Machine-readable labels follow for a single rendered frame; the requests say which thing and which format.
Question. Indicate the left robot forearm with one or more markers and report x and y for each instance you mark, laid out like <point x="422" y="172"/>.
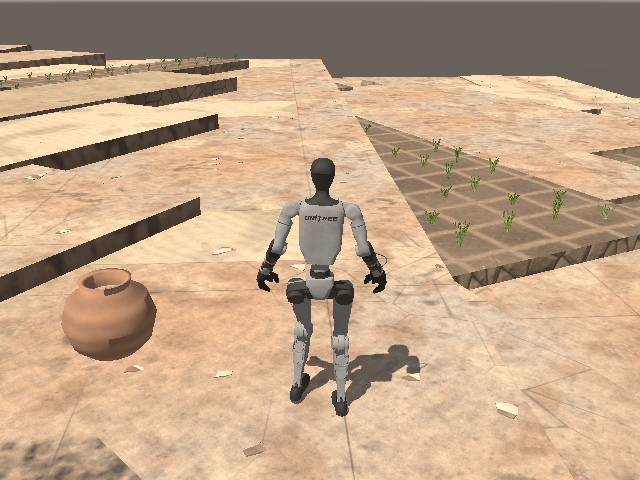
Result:
<point x="269" y="260"/>

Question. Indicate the robot right foot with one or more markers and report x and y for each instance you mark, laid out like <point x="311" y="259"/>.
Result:
<point x="340" y="408"/>

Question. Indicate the right robot hand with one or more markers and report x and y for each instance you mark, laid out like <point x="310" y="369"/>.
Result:
<point x="381" y="280"/>

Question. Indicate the right robot upper arm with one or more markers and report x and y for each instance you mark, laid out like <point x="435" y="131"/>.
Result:
<point x="353" y="212"/>

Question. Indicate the robot right thigh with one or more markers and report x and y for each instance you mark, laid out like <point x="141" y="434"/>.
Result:
<point x="342" y="304"/>

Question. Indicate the left robot upper arm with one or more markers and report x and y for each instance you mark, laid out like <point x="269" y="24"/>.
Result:
<point x="289" y="210"/>

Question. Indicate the left robot hand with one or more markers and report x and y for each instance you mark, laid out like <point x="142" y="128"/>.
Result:
<point x="261" y="278"/>

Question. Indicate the right robot forearm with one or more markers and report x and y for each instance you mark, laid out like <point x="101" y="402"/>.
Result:
<point x="373" y="263"/>

